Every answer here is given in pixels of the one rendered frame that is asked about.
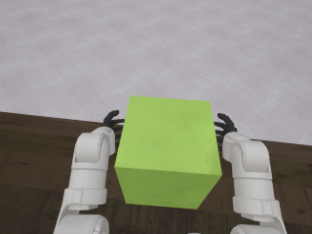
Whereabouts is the right robot forearm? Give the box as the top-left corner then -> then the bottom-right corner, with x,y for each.
222,132 -> 288,234

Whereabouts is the robot right hand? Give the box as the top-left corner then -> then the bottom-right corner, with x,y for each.
214,113 -> 237,152

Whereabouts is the robot left hand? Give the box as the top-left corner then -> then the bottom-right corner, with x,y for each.
100,110 -> 125,147

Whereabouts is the carton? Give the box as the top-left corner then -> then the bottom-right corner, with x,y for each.
114,96 -> 222,210

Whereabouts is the robot left upper arm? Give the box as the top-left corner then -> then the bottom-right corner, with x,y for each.
55,214 -> 109,234

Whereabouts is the robot right upper arm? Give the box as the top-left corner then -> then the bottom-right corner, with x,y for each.
230,224 -> 283,234

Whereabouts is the left robot forearm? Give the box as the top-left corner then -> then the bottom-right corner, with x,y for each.
53,127 -> 116,234

